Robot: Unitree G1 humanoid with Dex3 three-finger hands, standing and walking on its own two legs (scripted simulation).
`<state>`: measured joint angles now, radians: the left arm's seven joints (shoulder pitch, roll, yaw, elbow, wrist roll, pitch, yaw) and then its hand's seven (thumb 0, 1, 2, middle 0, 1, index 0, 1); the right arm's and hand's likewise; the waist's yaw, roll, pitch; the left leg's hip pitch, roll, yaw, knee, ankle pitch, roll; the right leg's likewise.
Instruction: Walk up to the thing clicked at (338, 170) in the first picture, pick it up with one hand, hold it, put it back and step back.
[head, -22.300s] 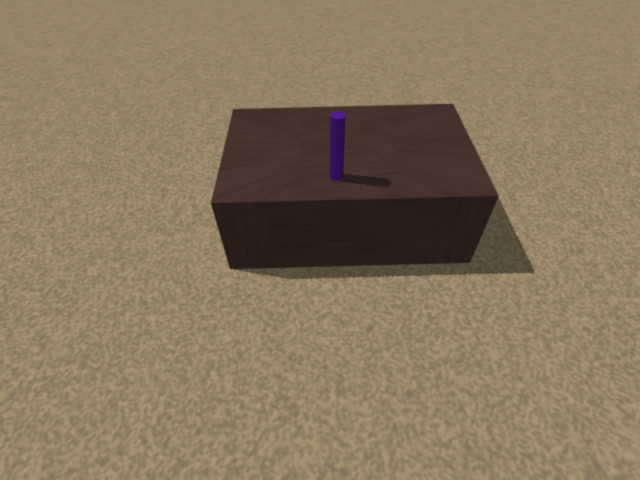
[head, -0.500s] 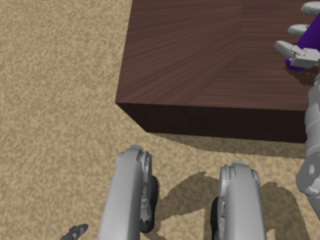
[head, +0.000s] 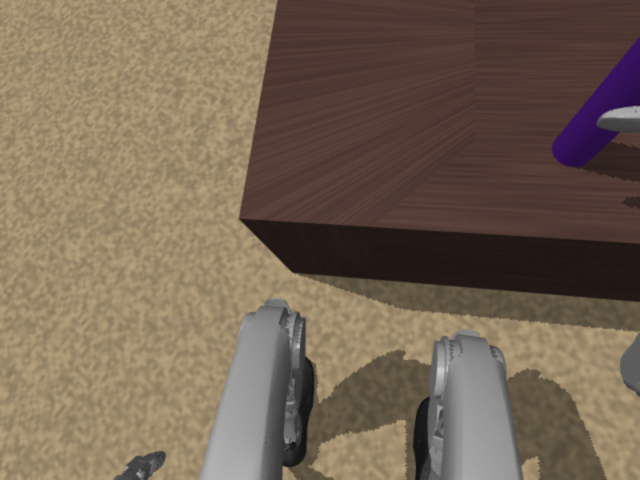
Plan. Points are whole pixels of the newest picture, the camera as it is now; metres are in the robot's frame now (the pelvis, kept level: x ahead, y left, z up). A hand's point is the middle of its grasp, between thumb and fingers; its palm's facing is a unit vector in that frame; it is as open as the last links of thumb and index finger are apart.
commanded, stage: rise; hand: right
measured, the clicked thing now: (630, 87) +0.55 -0.23 +0.03
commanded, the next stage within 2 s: home in 0.16 s
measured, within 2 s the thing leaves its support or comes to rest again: neither
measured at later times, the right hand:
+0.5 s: hand out of the picture +0.50 -0.36 +0.20, palm faces +0.42 +0.82 -0.38, open 17.3 cm
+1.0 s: hand out of the picture +0.35 -0.23 +0.20, palm faces +0.22 +0.92 -0.33, open 17.5 cm
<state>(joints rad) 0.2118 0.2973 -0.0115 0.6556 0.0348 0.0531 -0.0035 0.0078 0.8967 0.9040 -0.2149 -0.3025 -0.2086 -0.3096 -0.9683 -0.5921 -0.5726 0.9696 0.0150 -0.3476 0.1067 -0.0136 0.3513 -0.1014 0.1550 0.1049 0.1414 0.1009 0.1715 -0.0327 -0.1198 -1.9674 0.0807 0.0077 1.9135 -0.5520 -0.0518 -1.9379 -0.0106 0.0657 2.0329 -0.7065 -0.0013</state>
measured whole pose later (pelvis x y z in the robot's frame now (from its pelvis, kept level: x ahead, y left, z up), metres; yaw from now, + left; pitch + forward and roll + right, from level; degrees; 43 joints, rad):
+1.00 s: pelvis +0.09 +0.00 +0.28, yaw -1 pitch +9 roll +2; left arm 0.28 0.22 -0.02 0.61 -0.05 0.06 0.12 0.01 0.90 0.90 -0.20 -0.30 -0.20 -0.30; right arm 0.00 -0.28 -0.13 0.57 0.04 0.05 -0.16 -0.02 0.55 -0.05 0.06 0.06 0.06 0.05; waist 0.04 -0.03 -0.07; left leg -0.60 0.04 0.05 0.78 -0.34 -0.03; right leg -0.57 -0.06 0.01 0.87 -0.47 0.01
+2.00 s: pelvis +0.09 +0.00 +0.32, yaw -2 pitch -2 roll +0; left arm 0.23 0.31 0.03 0.91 0.04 0.03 0.02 0.01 0.90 0.90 -0.20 -0.30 -0.20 -0.30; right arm 0.25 -0.33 -0.01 0.89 -0.04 0.01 -0.03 -0.01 0.56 -0.04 0.06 0.05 0.05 0.05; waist 0.00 -0.02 0.02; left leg -0.23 0.08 0.04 0.53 -0.25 -0.04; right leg -0.17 -0.01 -0.01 0.52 -0.31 0.01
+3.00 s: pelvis +0.08 +0.03 +0.33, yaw -2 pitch -3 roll +0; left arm 0.15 0.34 0.01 1.14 0.02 0.02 0.00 0.01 0.90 0.90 -0.20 -0.30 -0.20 -0.31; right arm 0.13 -0.33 0.01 1.14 -0.01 -0.01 -0.02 -0.01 0.54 -0.05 0.06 0.05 0.06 0.05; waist 0.00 -0.03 0.04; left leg -0.15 0.04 0.06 0.36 -0.16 -0.01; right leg -0.07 -0.04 0.00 0.33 -0.20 0.04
